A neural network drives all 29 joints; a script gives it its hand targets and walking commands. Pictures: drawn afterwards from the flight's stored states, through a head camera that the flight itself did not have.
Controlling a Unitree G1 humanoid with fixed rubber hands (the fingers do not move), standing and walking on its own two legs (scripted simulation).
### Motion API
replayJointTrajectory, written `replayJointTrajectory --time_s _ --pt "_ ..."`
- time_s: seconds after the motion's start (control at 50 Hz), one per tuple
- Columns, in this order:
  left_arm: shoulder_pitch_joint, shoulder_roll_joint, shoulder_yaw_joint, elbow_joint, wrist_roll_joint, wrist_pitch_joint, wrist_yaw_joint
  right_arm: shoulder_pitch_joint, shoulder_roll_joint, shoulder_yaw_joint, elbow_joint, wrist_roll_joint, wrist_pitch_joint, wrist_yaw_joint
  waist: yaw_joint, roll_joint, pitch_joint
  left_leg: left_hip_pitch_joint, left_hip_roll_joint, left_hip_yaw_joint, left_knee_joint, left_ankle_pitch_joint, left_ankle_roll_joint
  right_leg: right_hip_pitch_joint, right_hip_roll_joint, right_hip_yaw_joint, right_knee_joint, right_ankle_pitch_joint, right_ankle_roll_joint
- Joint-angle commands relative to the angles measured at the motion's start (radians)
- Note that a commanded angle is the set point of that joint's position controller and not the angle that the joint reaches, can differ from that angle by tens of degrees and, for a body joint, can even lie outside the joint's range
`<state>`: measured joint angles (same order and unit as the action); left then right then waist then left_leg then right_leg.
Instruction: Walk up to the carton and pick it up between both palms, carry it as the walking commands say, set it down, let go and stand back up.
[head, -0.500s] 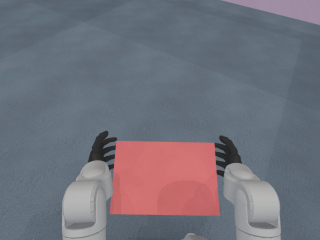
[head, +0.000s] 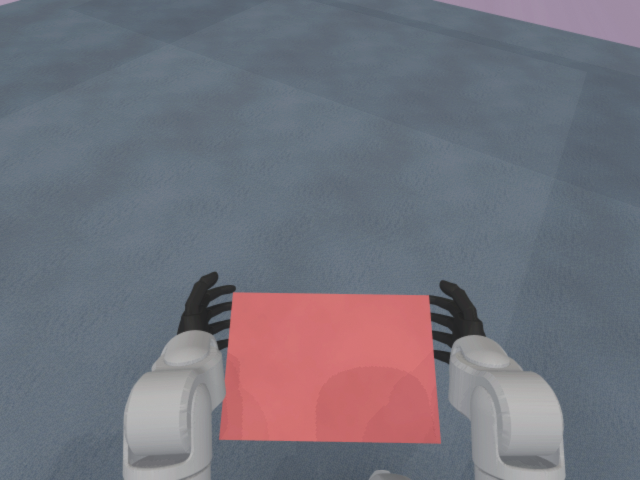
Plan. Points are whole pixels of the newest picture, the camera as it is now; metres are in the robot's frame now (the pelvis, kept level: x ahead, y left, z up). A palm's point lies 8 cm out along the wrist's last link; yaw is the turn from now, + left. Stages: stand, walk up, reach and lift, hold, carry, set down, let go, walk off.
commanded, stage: carry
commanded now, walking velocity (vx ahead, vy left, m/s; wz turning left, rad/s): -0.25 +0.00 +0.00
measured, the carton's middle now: (328, 366) +0.26 -0.01 +0.00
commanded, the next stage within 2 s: none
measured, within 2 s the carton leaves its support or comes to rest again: neither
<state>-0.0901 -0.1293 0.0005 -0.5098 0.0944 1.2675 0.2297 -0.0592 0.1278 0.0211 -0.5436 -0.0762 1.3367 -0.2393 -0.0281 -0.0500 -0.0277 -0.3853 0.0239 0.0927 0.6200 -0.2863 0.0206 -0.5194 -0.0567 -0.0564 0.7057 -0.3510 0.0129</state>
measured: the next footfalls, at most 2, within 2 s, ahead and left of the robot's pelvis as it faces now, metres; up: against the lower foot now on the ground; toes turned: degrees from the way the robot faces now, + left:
right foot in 0.16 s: -0.01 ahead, -0.13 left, +0.00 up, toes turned -5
left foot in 0.36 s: -0.05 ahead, +0.12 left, +0.00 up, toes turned +5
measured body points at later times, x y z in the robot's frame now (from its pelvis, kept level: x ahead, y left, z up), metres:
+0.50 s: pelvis -0.17 +0.00 +0.00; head -0.17 +0.01 +0.45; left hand +0.09 +0.14 +0.08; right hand +0.07 -0.15 +0.08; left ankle -0.09 +0.11 -0.72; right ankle -0.10 -0.13 -0.71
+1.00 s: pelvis -0.27 +0.00 +0.00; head -0.29 +0.00 +0.45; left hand -0.01 +0.15 +0.09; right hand -0.02 -0.14 +0.09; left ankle -0.20 +0.11 -0.72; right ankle -0.15 -0.13 -0.72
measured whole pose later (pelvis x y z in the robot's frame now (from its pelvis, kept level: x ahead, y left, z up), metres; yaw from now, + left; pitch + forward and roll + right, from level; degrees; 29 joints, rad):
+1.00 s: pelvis -0.27 +0.00 +0.00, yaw -1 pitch +1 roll +1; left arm -0.10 -0.13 -0.01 -0.46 0.09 1.31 0.24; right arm -0.05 0.13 0.02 -0.49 -0.10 1.35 -0.24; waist 0.05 -0.02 -0.07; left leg -0.39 0.03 0.11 0.57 -0.21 0.01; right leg -0.47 -0.06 -0.07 0.55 -0.17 0.00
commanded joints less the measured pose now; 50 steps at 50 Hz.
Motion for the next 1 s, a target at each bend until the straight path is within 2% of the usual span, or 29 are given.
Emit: replayJointTrajectory --time_s 0.0,0.06,0.08,0.12,0.14,0.16,0.18,0.2,0.26,0.34,0.38,0.4,0.42,0.46,0.5,0.54,0.56,0.58,0.6,0.62,0.64,0.68,0.74,0.76,0.8,0.82,0.9,0.96,0.98 --pt "-0.388 -0.972 -0.608 -0.156 -0.366 -0.012 -0.237 -0.499 0.958 0.562 -0.197 0.395 -0.081 0.264 0.050 0.263 -0.293 0.089 0.320 -0.270 -0.255 0.395 0.142 0.099 0.019 0.029 0.240 -0.153 0.007" --pt "-0.468 -1.007 -0.652 -0.206 -0.419 -0.021 -0.257 -0.524 0.980 0.550 -0.239 0.368 -0.102 0.257 0.046 0.225 -0.299 0.138 0.245 -0.176 -0.214 0.327 0.095 0.082 0.033 0.005 0.102 -0.116 -0.003" --pt "-0.481 -1.024 -0.658 -0.197 -0.431 -0.021 -0.260 -0.538 0.985 0.540 -0.238 0.361 -0.106 0.251 0.043 0.283 -0.313 0.172 0.233 -0.155 -0.188 0.345 0.083 0.095 0.023 -0.002 0.017 -0.088 -0.006" --pt "-0.454 -1.010 -0.653 -0.173 -0.451 -0.005 -0.266 -0.458 0.961 0.516 -0.199 0.327 -0.097 0.231 0.054 0.225 -0.354 0.191 0.225 -0.159 -0.162 0.298 0.067 0.194 0.013 -0.013 -0.213 0.074 -0.008" --pt "-0.413 -1.013 -0.643 -0.145 -0.451 0.000 -0.270 -0.416 0.946 0.513 -0.197 0.316 -0.095 0.224 0.053 0.151 -0.398 0.170 0.186 -0.135 -0.129 0.248 0.030 0.297 -0.026 0.039 -0.281 0.119 -0.013" --pt "-0.402 -0.991 -0.640 -0.157 -0.456 0.000 -0.276 -0.399 0.936 0.511 -0.214 0.308 -0.100 0.217 0.049 0.002 -0.415 0.081 0.135 -0.092 -0.024 0.210 -0.011 0.392 -0.163 0.194 -0.312 0.364 -0.034" --pt "-0.412 -1.000 -0.634 -0.140 -0.454 0.000 -0.276 -0.429 0.934 0.518 -0.220 0.312 -0.089 0.222 0.044 -0.154 -0.372 -0.034 0.048 -0.001 0.040 -0.099 -0.030 0.341 -0.301 0.318 -0.313 0.443 -0.120" --pt "-0.397 -1.008 -0.621 -0.146 -0.441 -0.007 -0.278 -0.473 0.949 0.544 -0.249 0.337 -0.091 0.231 0.050 -0.222 -0.348 0.025 0.018 -0.029 0.150 -0.215 -0.024 0.188 -0.326 0.339 -0.305 0.444 -0.190" --pt "-0.396 -1.018 -0.601 -0.147 -0.417 -0.014 -0.283 -0.517 0.992 0.592 -0.246 0.369 -0.094 0.238 0.043 -0.154 -0.313 0.019 0.009 -0.032 0.212 -0.078 -0.026 0.183 -0.235 0.194 -0.282 0.390 -0.133" --pt "-0.340 -0.957 -0.538 -0.109 -0.349 -0.010 -0.255 -0.547 0.961 0.628 -0.232 0.405 -0.069 0.243 0.041 -0.206 -0.312 0.066 0.026 -0.005 -0.050 -0.010 -0.025 0.201 -0.183 0.132 -0.229 0.285 -0.102" --pt "-0.306 -0.930 -0.532 -0.099 -0.333 -0.006 -0.242 -0.539 0.920 0.606 -0.216 0.411 -0.061 0.248 0.061 0.054 -0.317 0.151 0.161 -0.174 -0.234 0.058 -0.002 0.116 -0.098 0.075 -0.097 0.202 -0.056" --pt "-0.329 -0.945 -0.555 -0.117 -0.336 -0.002 -0.241 -0.562 0.929 0.603 -0.227 0.418 -0.071 0.256 0.062 0.257 -0.293 0.069 0.321 -0.393 -0.332 -0.008 0.069 0.075 -0.009 0.015 -0.028 -0.021 -0.003" --pt "-0.390 -0.955 -0.578 -0.138 -0.359 -0.002 -0.243 -0.542 0.938 0.574 -0.194 0.409 -0.074 0.255 0.050 0.327 -0.271 -0.054 0.362 -0.425 -0.375 -0.106 0.126 0.146 -0.005 0.019 0.118 -0.126 0.013" --pt "-0.404 -0.992 -0.585 -0.116 -0.376 -0.003 -0.247 -0.558 0.946 0.561 -0.206 0.400 -0.076 0.261 0.065 0.247 -0.267 -0.168 0.311 -0.279 -0.420 -0.366 0.083 0.210 0.013 0.020 0.188 -0.079 -0.008" --pt "-0.458 -0.992 -0.620 -0.162 -0.397 -0.017 -0.257 -0.551 0.962 0.558 -0.198 0.390 -0.085 0.259 0.068 0.263 -0.276 -0.125 0.247 -0.164 -0.358 -0.337 0.017 0.218 0.014 -0.008 0.044 -0.034 -0.018" --pt "-0.489 -1.017 -0.628 -0.160 -0.420 -0.012 -0.259 -0.536 0.971 0.541 -0.209 0.372 -0.093 0.248 0.064 0.184 -0.315 -0.073 0.171 -0.103 -0.292 -0.302 -0.005 0.290 0.025 -0.026 -0.139 -0.034 -0.020" --pt "-0.496 -1.023 -0.623 -0.156 -0.427 -0.013 -0.264 -0.553 0.968 0.539 -0.214 0.363 -0.102 0.242 0.059 0.121 -0.334 -0.037 0.144 -0.080 -0.232 -0.227 -0.020 0.322 -0.009 0.018 -0.281 -0.019 -0.015" --pt "-0.471 -1.029 -0.623 -0.140 -0.433 -0.009 -0.268 -0.517 0.963 0.537 -0.220 0.342 -0.101 0.229 0.058 -0.002 -0.382 -0.001 0.088 -0.035 -0.079 -0.048 -0.041 0.355 -0.122 0.163 -0.376 0.007 -0.035" --pt "-0.439 -1.013 -0.616 -0.114 -0.433 -0.009 -0.271 -0.488 0.941 0.551 -0.204 0.335 -0.091 0.229 0.053 -0.183 -0.321 -0.053 0.030 0.008 0.043 -0.131 -0.056 0.222 -0.271 0.357 -0.472 -0.171 -0.096" --pt "-0.430 -1.022 -0.596 -0.093 -0.419 -0.008 -0.269 -0.528 0.938 0.550 -0.215 0.338 -0.087 0.234 0.052 -0.176 -0.280 0.063 0.002 -0.016 0.252 -0.141 -0.048 -0.044 -0.327 0.405 -0.539 -0.405 -0.152" --pt "-0.458 -1.013 -0.583 -0.099 -0.415 -0.004 -0.273 -0.533 0.941 0.547 -0.199 0.339 -0.086 0.233 0.041 -0.166 -0.238 0.101 0.015 -0.036 0.303 -0.067 -0.048 -0.106 -0.289 0.336 -0.551 -0.418 -0.124" --pt "-0.456 -1.024 -0.585 -0.111 -0.401 -0.009 -0.273 -0.547 0.972 0.571 -0.201 0.357 -0.095 0.234 0.033 -0.123 -0.234 0.093 0.026 -0.031 0.209 -0.013 -0.044 -0.036 -0.211 0.169 -0.454 -0.236 -0.069" --pt "-0.415 -0.996 -0.579 -0.145 -0.373 -0.014 -0.250 -0.547 0.964 0.595 -0.216 0.392 -0.086 0.238 0.047 -0.064 -0.340 0.137 0.019 0.021 -0.153 -0.026 -0.039 0.165 -0.136 0.095 -0.270 0.006 -0.058" --pt "-0.365 -0.985 -0.547 -0.100 -0.358 -0.010 -0.246 -0.580 0.943 0.600 -0.245 0.400 -0.084 0.234 0.060 -0.061 -0.384 0.160 0.055 -0.021 -0.205 -0.051 -0.029 0.193 -0.128 0.095 -0.231 0.080 -0.045" --pt "-0.357 -0.942 -0.549 -0.094 -0.346 -0.002 -0.239 -0.557 0.922 0.565 -0.189 0.390 -0.082 0.236 0.065 0.177 -0.328 0.068 0.249 -0.297 -0.332 -0.163 0.020 0.163 -0.041 0.020 -0.184 0.067 0.015" --pt "-0.408 -0.965 -0.574 -0.116 -0.360 0.002 -0.246 -0.529 0.944 0.556 -0.164 0.379 -0.079 0.240 0.062 0.205 -0.286 -0.059 0.244 -0.291 -0.376 -0.296 0.034 0.232 -0.039 0.011 -0.114 0.046 0.013" --pt "-0.448 -1.001 -0.592 -0.117 -0.388 -0.007 -0.252 -0.567 0.947 0.557 -0.200 0.372 -0.089 0.240 0.069 0.129 -0.292 -0.066 0.139 -0.111 -0.323 -0.265 -0.016 0.301 -0.013 -0.001 -0.157 0.107 -0.013" --pt "-0.450 -0.990 -0.592 -0.090 -0.396 0.005 -0.253 -0.557 0.911 0.524 -0.190 0.347 -0.088 0.229 0.065 0.138 -0.273 -0.060 0.098 -0.081 -0.282 -0.324 -0.012 0.216 -0.012 0.026 -0.205 -0.025 -0.025" --pt "-0.462 -0.993 -0.591 -0.088 -0.403 0.006 -0.257 -0.557 0.923 0.532 -0.175 0.343 -0.083 0.226 0.064 0.076 -0.265 -0.054 0.085 -0.076 -0.249 -0.308 -0.010 0.198 -0.032 0.062 -0.258 -0.072 -0.030"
